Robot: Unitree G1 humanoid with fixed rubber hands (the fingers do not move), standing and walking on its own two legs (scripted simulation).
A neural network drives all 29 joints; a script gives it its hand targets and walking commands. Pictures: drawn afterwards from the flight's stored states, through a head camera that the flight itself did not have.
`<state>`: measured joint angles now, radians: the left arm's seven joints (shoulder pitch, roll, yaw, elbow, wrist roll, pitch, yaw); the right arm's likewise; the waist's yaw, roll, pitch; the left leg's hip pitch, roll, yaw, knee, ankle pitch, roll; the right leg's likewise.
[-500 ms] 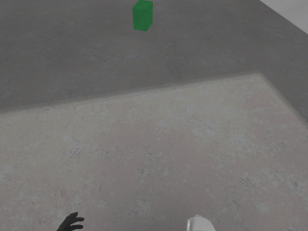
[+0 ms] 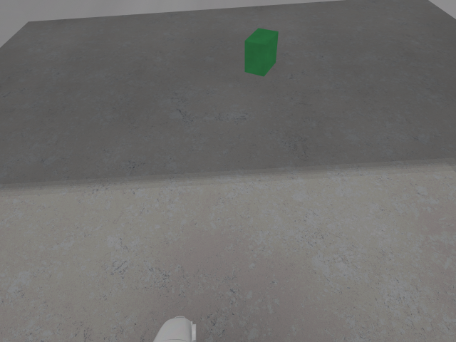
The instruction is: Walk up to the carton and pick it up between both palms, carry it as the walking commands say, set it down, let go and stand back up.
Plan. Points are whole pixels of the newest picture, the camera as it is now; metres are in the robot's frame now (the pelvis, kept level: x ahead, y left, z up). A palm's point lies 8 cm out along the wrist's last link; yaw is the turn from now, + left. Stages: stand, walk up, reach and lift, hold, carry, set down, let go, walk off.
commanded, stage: walk up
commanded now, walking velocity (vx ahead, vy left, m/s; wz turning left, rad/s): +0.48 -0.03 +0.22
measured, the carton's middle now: (261, 52) +2.32 -0.09 -0.65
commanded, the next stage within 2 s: none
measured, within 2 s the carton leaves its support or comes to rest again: neither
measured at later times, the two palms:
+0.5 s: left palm (109, 253) +0.32 +0.32 -0.14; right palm (329, 292) +0.26 -0.18 -0.13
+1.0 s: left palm (175, 158) +0.63 +0.22 -0.14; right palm (337, 200) +0.50 -0.25 -0.16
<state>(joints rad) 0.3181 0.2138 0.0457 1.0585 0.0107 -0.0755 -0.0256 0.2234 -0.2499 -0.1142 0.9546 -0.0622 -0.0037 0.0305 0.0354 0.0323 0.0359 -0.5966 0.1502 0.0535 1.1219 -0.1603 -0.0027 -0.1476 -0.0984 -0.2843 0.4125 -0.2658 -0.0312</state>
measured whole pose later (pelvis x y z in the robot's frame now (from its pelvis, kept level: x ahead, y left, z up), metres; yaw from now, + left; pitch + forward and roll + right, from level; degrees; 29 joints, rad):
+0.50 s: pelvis +0.25 +0.06 +0.00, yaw +4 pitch -2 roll +0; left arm 0.13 0.24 0.06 0.99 0.04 -0.04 -0.03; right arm 0.31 -0.17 -0.07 1.06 -0.05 -0.07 0.01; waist -0.01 -0.02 0.14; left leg -0.16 -0.04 0.12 0.38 -0.19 0.09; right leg -0.50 -0.14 -0.02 1.16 -0.26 0.03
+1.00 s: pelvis +0.55 -0.02 -0.02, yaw +11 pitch +0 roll +0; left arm 0.07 0.17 0.03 0.98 0.04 -0.09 -0.03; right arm 0.42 -0.14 -0.07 1.12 -0.02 -0.06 0.00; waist -0.06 0.01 0.07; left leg -0.31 0.10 0.00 1.22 -0.41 0.03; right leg -0.35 -0.09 -0.25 0.61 -0.25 -0.05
